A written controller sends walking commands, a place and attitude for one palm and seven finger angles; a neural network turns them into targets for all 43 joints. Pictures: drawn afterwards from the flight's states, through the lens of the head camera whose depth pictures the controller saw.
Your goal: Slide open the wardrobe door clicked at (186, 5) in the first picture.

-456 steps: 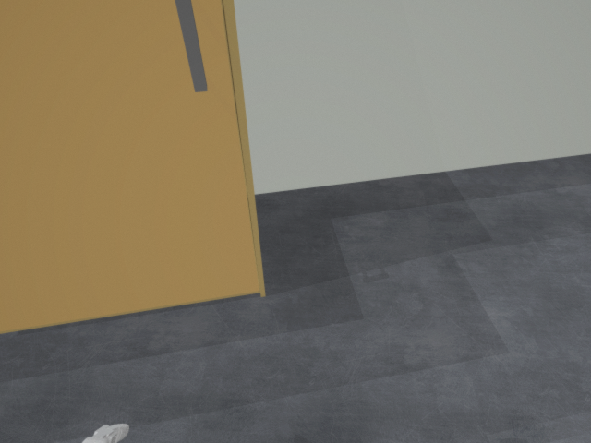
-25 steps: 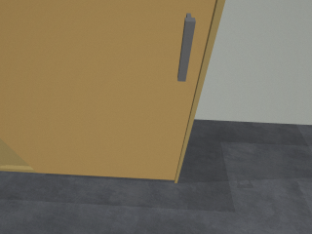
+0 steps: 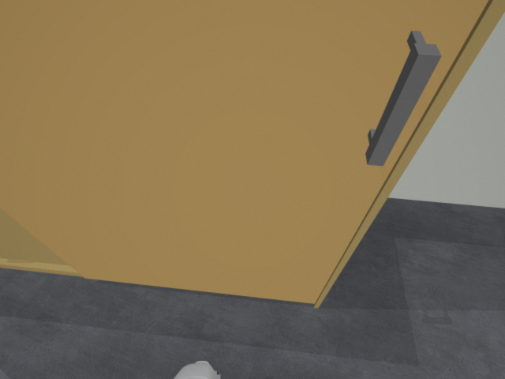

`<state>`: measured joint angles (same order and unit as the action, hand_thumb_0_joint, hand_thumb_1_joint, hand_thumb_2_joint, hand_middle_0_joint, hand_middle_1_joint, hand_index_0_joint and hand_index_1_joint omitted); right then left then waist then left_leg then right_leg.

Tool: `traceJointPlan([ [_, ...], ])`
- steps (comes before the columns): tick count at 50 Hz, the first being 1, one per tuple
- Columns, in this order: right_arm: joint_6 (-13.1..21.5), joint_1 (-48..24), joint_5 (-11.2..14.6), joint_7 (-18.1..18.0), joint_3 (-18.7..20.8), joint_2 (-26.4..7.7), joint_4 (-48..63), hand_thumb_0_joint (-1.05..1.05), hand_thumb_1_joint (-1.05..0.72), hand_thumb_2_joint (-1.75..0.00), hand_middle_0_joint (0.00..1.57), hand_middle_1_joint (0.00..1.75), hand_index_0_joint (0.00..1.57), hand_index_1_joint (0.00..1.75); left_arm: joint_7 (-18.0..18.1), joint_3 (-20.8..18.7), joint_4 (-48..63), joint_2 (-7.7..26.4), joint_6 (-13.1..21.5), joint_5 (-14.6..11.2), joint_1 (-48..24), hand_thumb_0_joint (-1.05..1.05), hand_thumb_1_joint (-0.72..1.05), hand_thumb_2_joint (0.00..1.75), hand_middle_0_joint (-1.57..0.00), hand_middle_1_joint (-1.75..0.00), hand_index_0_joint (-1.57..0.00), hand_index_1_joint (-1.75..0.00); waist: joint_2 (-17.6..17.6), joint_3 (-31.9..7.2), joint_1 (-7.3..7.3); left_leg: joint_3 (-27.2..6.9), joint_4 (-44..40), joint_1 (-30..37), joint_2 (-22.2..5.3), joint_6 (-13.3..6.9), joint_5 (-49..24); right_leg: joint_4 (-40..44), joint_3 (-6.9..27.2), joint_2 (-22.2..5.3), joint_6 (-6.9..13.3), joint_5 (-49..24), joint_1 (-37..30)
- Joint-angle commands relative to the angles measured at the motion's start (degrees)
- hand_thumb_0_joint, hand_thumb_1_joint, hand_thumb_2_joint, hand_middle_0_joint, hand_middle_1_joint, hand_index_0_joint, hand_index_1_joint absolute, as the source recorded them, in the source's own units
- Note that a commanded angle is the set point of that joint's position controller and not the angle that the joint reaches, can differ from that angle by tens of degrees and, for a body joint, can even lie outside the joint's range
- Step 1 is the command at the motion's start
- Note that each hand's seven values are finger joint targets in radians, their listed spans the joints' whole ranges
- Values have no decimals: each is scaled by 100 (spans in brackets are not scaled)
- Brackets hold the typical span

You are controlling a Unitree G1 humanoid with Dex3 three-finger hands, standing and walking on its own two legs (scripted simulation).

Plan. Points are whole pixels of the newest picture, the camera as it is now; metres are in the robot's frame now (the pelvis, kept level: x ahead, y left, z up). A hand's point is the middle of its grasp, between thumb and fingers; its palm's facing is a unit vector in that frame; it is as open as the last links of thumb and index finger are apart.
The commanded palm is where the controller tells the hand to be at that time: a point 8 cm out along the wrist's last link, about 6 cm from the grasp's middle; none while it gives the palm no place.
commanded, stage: come to a stop and stand still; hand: right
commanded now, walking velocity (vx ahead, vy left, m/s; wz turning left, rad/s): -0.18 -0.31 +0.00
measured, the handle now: (393, 104) +0.42 -0.13 +0.23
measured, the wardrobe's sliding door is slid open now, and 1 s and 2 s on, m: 0.00 0.00 0.00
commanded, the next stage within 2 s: look again from close up in 1.50 s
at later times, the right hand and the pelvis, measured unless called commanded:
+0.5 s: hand out of the picture +0.01 -0.21 -0.18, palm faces +0.12 +0.97 -0.19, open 7.3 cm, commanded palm none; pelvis -0.02 -0.01 +0.00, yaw -2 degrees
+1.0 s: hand out of the picture -0.05 -0.21 -0.16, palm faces +0.03 +0.98 -0.18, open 7.3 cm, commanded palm none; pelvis -0.06 -0.05 +0.02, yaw +0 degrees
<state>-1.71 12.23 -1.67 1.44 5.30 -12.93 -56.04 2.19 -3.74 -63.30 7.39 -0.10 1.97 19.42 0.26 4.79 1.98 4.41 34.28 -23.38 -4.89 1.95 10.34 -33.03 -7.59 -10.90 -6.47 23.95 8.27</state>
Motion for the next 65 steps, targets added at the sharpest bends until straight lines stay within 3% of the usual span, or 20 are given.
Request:
traceJointPlan([
  [1,180,1369,-14,-171,181,-1118,-124,0,-90,-90,20,30,20,30,50,-85,497,486,-57,-123,397,0,90,90,-20,-30,-20,-30,-2055,-1510,-489,-1594,-1198,2339,-1729,-885,-3422,-2775,278,741,438,1436,1638],
  [2,183,1052,1,-224,107,-949,-40,0,-90,-90,20,30,20,30,66,-73,488,497,-114,-145,411,0,90,90,-20,-30,-20,-30,-1381,-1371,-390,-1304,-1307,1865,-1683,-1039,-2846,-2974,731,589,549,1321,1450],
  [3,222,717,-24,-261,102,-884,9,0,-90,-90,20,30,20,30,30,-73,487,454,-128,-157,253,0,90,90,-20,-30,-20,-30,-1745,-1190,-347,-1313,-1335,1546,-1514,-965,-2773,-3115,782,552,607,1143,1526],
  [6,202,112,-10,-360,-41,-549,175,0,-90,-90,20,30,20,30,-23,-44,393,525,-165,-126,72,0,90,90,-20,-30,-20,-30,-1049,-705,-218,-1058,-1206,1044,-1464,-1086,-2883,-3166,766,614,484,607,1530],
  [14,183,348,-38,-495,60,-859,167,0,-90,-90,20,30,20,30,-156,-48,816,708,-326,-61,-521,0,90,90,-20,-30,-20,-30,-712,-895,-456,-1380,-1361,1477,-1829,-1370,-2689,-2578,881,852,353,280,1779],
  [18,144,120,-88,-461,74,-928,304,0,-90,-90,20,30,20,30,-202,-20,987,667,-271,-89,-550,0,90,90,-20,-30,-20,-30,-953,-921,-373,-1392,-1494,1080,-1728,-1253,-1453,-1509,770,831,438,313,1227],
  [21,49,-167,-45,-377,46,-856,368,0,-90,-90,20,30,20,30,-190,-16,815,643,-148,-124,35,0,90,90,-20,-30,-20,-30,-967,-904,-57,-1030,-1236,328,-1175,-757,-105,383,364,1040,495,-688,-79],
  [22,8,-118,10,-350,-6,-667,395,0,-90,-90,20,30,20,30,-172,-44,801,860,-98,-128,150,0,90,90,-20,-30,-20,-30,-358,-938,-5,-739,-799,-25,-792,-495,567,1006,640,776,554,-812,-502],
  [23,-37,-49,59,-319,-60,-330,467,0,-90,-90,20,30,20,30,-153,-136,922,1310,-61,-65,36,0,90,90,-20,-30,-20,-30,1168,-719,2,-104,229,-681,-62,-106,1470,1753,2097,-344,918,-686,-278],
  [24,-101,-196,28,-331,-94,-217,513,0,-90,-90,20,30,20,30,-135,-160,1156,1612,-120,-40,-414,0,90,90,-20,-30,-20,-30,1755,-256,-18,-134,1166,-456,271,19,2090,2283,2461,-912,1266,-664,924],
  [25,-154,-193,11,-344,-60,-273,441,0,-90,-90,20,30,20,30,-83,-101,1230,1448,-120,-4,-839,0,90,90,-20,-30,-20,-30,1380,-41,-126,-530,1748,-138,171,5,1892,2399,2263,-826,1472,-584,1584],
  [26,-178,-33,-32,-341,-59,-271,297,0,-90,-90,20,30,20,30,-53,-43,1197,1227,-81,-7,-1009,0,90,90,-20,-30,-20,-30,1118,45,-270,-699,2158,-163,205,-34,1537,2313,1994,-517,1414,-938,1551],
  [30,-76,561,-13,-312,-106,-168,-30,0,-90,-90,20,30,20,30,-2,68,1095,970,16,-75,-834,0,90,90,-20,-30,-20,-30,258,-366,-357,-669,2725,-541,278,23,1011,1822,1362,-126,1402,-2165,356],
  [35,-20,370,20,-327,-255,-60,-58,0,-90,-90,20,30,20,30,66,89,718,850,73,-89,-200,0,90,90,-20,-30,-20,-30,524,-663,-93,-499,1124,-219,159,86,1422,1658,1600,-277,1608,-3395,-757],
  [39,-11,561,42,-352,-328,-3,-272,0,-90,-90,20,30,20,30,56,91,477,897,66,-88,-84,0,90,90,-20,-30,-20,-30,571,-600,-146,-388,-304,642,192,-18,1362,1666,1745,-263,1563,-3479,-582],
  [42,62,963,57,-397,-348,-28,-577,0,-90,-90,20,30,20,30,33,135,325,788,88,-164,-93,0,90,90,-20,-30,-20,-30,68,-733,-283,-495,-1546,1732,41,-114,-21,1497,1479,109,1078,-2544,0],
  [45,133,859,88,-418,-395,-114,-638,0,-90,-90,20,30,20,30,-18,230,217,547,113,-178,-82,0,90,90,-20,-30,-20,-30,-68,-332,-201,-827,-1453,1509,-435,-395,-297,1611,1201,476,737,-1798,275],
  [47,175,813,90,-415,-419,20,-684,0,-90,-90,20,30,20,30,-15,221,75,616,87,-135,9,0,90,90,-20,-30,-20,-30,-567,-259,-165,-793,-1479,1250,-253,-336,-131,1538,1125,447,811,-1937,4],
  [53,109,919,74,-411,-435,103,-746,0,-90,-90,20,30,20,30,-27,221,-124,584,28,-129,154,0,90,90,-20,-30,-20,-30,-96,333,-189,-694,-1484,947,-83,-258,686,2170,1346,364,813,-174,484],
  [65,205,1290,65,-423,-467,278,-849,0,-90,-90,20,30,20,30,-20,210,-194,413,57,-146,283,0,90,90,-20,-30,-20,-30,-150,-10,-168,-779,-1581,887,-115,-293,459,1930,1205,394,858,-592,225],
])
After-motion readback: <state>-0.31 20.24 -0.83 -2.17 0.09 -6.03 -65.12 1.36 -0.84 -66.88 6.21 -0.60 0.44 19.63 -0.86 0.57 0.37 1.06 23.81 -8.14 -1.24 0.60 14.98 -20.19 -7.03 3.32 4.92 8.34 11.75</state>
